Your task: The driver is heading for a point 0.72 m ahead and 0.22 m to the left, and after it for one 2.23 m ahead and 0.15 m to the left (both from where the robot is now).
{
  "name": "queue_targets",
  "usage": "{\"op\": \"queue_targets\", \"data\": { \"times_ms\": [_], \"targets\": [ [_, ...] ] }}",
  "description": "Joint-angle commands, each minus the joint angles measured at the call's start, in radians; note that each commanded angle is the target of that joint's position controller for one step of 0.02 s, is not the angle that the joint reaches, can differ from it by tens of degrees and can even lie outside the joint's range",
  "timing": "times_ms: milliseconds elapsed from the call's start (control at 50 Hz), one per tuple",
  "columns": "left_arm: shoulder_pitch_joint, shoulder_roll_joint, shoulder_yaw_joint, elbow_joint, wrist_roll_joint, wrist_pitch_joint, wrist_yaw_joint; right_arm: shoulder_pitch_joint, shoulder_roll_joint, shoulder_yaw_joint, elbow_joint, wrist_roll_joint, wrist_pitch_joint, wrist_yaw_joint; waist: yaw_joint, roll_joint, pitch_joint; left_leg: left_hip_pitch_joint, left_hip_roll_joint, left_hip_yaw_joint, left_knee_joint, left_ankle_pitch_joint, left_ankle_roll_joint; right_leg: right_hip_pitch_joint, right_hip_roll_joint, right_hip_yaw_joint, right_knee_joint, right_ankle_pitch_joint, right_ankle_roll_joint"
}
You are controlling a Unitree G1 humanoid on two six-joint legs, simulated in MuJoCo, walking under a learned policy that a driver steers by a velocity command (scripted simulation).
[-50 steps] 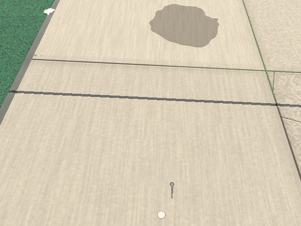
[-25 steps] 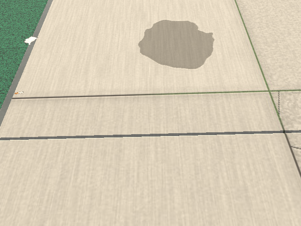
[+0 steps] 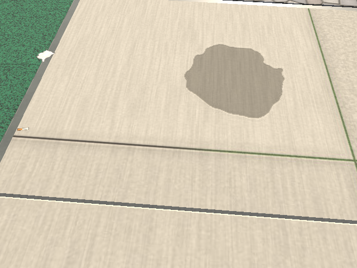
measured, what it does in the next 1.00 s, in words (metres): walks ahead, turning left: right foot, then left foot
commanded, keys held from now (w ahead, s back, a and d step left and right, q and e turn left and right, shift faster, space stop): w+q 1.00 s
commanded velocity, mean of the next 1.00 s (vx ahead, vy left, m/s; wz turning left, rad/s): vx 0.50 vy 0.00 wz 0.50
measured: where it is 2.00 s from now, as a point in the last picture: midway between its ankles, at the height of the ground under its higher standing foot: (122, 206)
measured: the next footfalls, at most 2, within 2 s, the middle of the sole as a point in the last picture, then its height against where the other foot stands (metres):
right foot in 0.46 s outside the picture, level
left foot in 0.98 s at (130, 236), level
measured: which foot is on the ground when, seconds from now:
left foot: down 0.00-0.48, up 0.50-0.96, down 0.98-1.00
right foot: up 0.00-0.44, down 0.46-1.00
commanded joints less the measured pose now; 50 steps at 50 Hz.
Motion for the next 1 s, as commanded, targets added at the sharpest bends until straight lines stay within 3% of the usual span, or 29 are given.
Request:
{"op": "queue_targets", "data": {
  "times_ms": [20, 60, 120, 160, 200, 340, 400, 440, 460, 480, 500, 520, 540, 560, 600, 660, 760, 860, 900, 940, 960, 980, 1000],
  "targets": [
    [-0.055, 0.114, 0.025, -0.101, 0.007, -0.031, -0.007, 0.185, -0.135, -0.045, 0.032, 0.019, 0.008, 0.003, -0.068, 0.033, -0.077, 0.433, 0.323, -0.529, -0.327, -0.001, 0.2, -0.506, -0.081, 0.069, 0.294, 0.099, -0.014],
    [-0.065, 0.086, 0.022, -0.111, 0.023, -0.013, -0.012, 0.167, -0.087, -0.03, 0.053, 0.021, -0.001, -0.003, -0.013, 0.047, -0.033, 0.29, 0.237, -0.401, -0.366, 0.124, 0.152, -0.411, -0.119, 0.069, 0.179, 0.137, 0.012],
    [-0.096, 0.07, 0.019, -0.136, 0.03, 0.016, -0.018, 0.219, -0.124, -0.041, 0.073, 0.028, -0.017, -0.008, 0.0, 0.052, -0.04, 0.236, 0.204, -0.348, -0.389, 0.196, 0.167, -0.385, -0.115, 0.043, 0.089, 0.15, 0.058],
    [-0.185, 0.073, 0.017, -0.172, 0.027, 0.024, -0.019, 0.248, -0.145, -0.047, 0.077, 0.027, -0.014, -0.01, -0.014, 0.054, -0.009, 0.215, 0.19, -0.343, -0.419, 0.137, 0.17, -0.433, -0.122, 0.031, -0.002, 0.21, 0.085],
    [-0.287, 0.076, 0.016, -0.21, 0.022, 0.026, -0.019, 0.287, -0.139, -0.048, 0.082, 0.025, -0.01, -0.009, -0.044, 0.057, 0.016, 0.224, 0.176, -0.348, -0.432, 0.115, 0.159, -0.474, -0.123, 0.027, -0.112, 0.289, 0.107],
    [-0.489, 0.081, 0.004, -0.303, 0.005, 0.015, -0.023, 0.385, -0.15, -0.057, 0.083, 0.012, 0.002, -0.015, -0.119, 0.079, -0.001, 0.35, 0.169, -0.379, -0.329, 0.27, 0.125, -0.467, -0.073, 0.034, -0.324, 0.384, 0.112],
    [-0.446, 0.11, 0.01, -0.316, 0.001, 0.001, -0.019, 0.344, -0.175, -0.068, 0.06, 0.006, 0.006, -0.025, -0.08, 0.096, -0.016, 0.348, 0.182, -0.418, -0.252, 0.334, 0.089, -0.337, -0.052, 0.051, -0.416, 0.308, 0.087],
    [-0.266, 0.146, 0.027, -0.268, 0.003, -0.017, -0.005, 0.295, -0.191, -0.074, 0.041, 0.011, 0.001, -0.022, 0.007, 0.066, -0.086, 0.28, 0.134, -0.407, -0.083, 0.404, 0.051, -0.069, -0.02, 0.035, -0.515, 0.275, 0.053],
    [-0.126, 0.206, 0.046, -0.245, 0.022, -0.032, 0.009, 0.288, -0.157, -0.067, 0.024, 0.021, -0.008, -0.014, 0.063, -0.023, -0.189, 0.187, 0.058, -0.348, 0.144, 0.311, 0.025, 0.14, -0.138, 0.148, -0.557, 0.203, 0.012],
    [-0.017, 0.298, 0.067, -0.252, 0.045, -0.029, 0.023, 0.327, -0.069, -0.047, -0.019, 0.052, -0.012, -0.012, 0.077, -0.198, -0.329, -0.054, -0.062, -0.216, 0.432, -0.104, -0.014, 0.396, -0.406, 0.484, -0.619, 0.021, -0.052],
    [-0.058, 0.305, 0.074, -0.243, 0.032, -0.008, 0.02, 0.385, -0.097, -0.052, -0.029, 0.037, -0.001, -0.015, 0.012, -0.301, -0.344, -0.209, -0.076, -0.176, 0.58, -0.393, -0.008, 0.378, -0.489, 0.766, -0.707, -0.033, -0.124],
    [-0.138, 0.197, 0.052, -0.269, 0.025, 0.0, 0.014, 0.367, -0.135, -0.057, 0.003, 0.016, 0.015, -0.018, -0.014, -0.127, -0.202, -0.242, 0.005, -0.196, 0.646, -0.315, -0.001, 0.251, -0.45, 0.649, -0.705, -0.112, -0.117],
    [-0.19, 0.128, 0.035, -0.276, 0.016, -0.001, 0.01, 0.308, -0.123, -0.055, 0.002, 0.009, 0.018, -0.006, -0.016, -0.041, -0.103, -0.229, 0.037, -0.187, 0.624, -0.236, -0.009, 0.131, -0.391, 0.494, -0.726, -0.037, -0.1],
    [-0.21, 0.105, 0.027, -0.274, 0.018, -0.004, 0.01, 0.281, -0.103, -0.053, -0.006, 0.005, 0.022, 0.003, -0.031, -0.054, -0.064, -0.203, 0.064, -0.176, 0.588, -0.193, -0.018, 0.062, -0.347, 0.376, -0.752, 0.08, -0.077],
    [-0.179, 0.101, 0.025, -0.248, 0.012, -0.02, 0.012, 0.26, -0.094, -0.052, -0.017, -0.012, 0.046, 0.02, -0.043, -0.103, -0.042, -0.181, 0.086, -0.157, 0.572, -0.153, -0.038, 0.013, -0.298, 0.233, -0.772, 0.261, -0.063],
    [-0.129, 0.118, 0.033, -0.225, -0.001, -0.044, 0.005, 0.186, -0.085, -0.048, -0.055, -0.009, 0.063, 0.036, -0.046, -0.085, -0.05, -0.243, 0.098, -0.146, 0.562, -0.079, -0.055, 0.041, -0.304, 0.13, -0.793, 0.425, -0.081],
    [-0.08, 0.12, 0.037, -0.196, 0.003, -0.043, 0.001, 0.019, -0.069, -0.031, -0.121, -0.005, 0.064, 0.056, -0.024, -0.077, -0.006, -0.292, 0.108, -0.1, 0.363, 0.085, -0.074, 0.061, -0.274, -0.033, -0.815, 0.51, -0.078],
    [-0.02, 0.16, 0.048, -0.168, 0.003, -0.032, 0.009, -0.123, -0.063, -0.015, -0.179, -0.01, 0.059, 0.072, 0.01, -0.076, 0.029, -0.206, 0.093, -0.009, 0.124, 0.103, -0.031, 0.122, -0.297, -0.129, -0.794, 0.58, -0.055],
    [0.005, 0.176, 0.052, -0.155, 0.004, -0.018, 0.014, -0.139, -0.073, -0.017, -0.191, -0.016, 0.059, 0.069, 0.011, -0.079, 0.026, -0.174, 0.065, 0.023, 0.075, 0.026, 0.0, 0.184, -0.31, -0.163, -0.73, 0.723, -0.044],
    [0.015, 0.207, 0.058, -0.145, 0.005, -0.002, 0.019, -0.08, -0.09, -0.026, -0.18, -0.021, 0.059, 0.059, -0.021, -0.1, -0.024, -0.063, -0.004, 0.063, 0.045, -0.085, 0.043, 0.226, -0.314, -0.203, -0.566, 1.039, -0.033],
    [0.017, 0.219, 0.06, -0.145, 0.005, 0.009, 0.02, 0.015, -0.108, -0.037, -0.154, -0.023, 0.052, 0.051, -0.061, -0.096, -0.083, 0.046, -0.045, 0.068, 0.015, -0.115, 0.07, 0.222, -0.311, -0.216, -0.409, 1.117, -0.03],
    [0.007, 0.22, 0.058, -0.154, 0.002, 0.017, 0.019, 0.184, -0.137, -0.056, -0.1, -0.031, 0.042, 0.037, -0.137, -0.053, -0.179, 0.271, -0.068, 0.044, -0.062, -0.076, 0.103, 0.122, -0.291, -0.239, -0.174, 1.02, -0.005],
    [0.025, 0.162, 0.041, -0.201, -0.006, 0.015, 0.012, 0.309, -0.24, -0.088, -0.077, -0.04, 0.041, 0.02, -0.172, 0.086, -0.303, 0.578, 0.15, -0.265, -0.103, -0.244, 0.18, -0.178, -0.243, -0.244, 0.151, 0.617, 0.038]
  ]
}}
